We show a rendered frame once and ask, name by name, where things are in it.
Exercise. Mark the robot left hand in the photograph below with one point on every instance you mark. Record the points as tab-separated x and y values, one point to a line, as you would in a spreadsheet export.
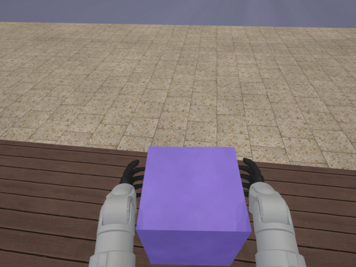
128	178

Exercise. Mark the carton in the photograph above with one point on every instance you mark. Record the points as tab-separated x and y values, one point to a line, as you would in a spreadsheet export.
192	208

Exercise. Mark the robot right forearm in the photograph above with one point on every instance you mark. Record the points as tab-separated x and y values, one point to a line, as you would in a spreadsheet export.
273	228

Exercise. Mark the robot right hand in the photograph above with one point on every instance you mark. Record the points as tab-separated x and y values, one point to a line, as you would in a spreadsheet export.
254	174

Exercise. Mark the robot left forearm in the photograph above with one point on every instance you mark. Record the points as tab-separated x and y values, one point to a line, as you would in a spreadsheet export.
116	229

